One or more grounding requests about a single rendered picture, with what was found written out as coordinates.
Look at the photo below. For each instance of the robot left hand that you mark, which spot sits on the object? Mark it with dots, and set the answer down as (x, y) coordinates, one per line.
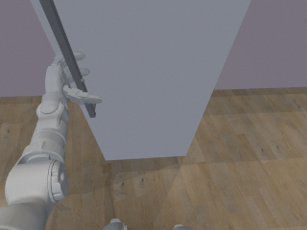
(56, 79)

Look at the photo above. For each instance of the robot left forearm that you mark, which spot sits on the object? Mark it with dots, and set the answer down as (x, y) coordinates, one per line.
(49, 138)

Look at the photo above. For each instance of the handle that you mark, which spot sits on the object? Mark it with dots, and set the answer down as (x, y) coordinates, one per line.
(62, 40)

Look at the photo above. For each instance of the robot left shin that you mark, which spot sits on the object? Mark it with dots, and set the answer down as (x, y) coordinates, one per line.
(115, 220)

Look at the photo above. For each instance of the fridge door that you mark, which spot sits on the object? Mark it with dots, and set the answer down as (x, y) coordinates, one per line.
(154, 63)

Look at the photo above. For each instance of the robot left upper arm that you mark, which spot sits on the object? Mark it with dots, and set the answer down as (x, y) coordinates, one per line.
(33, 190)

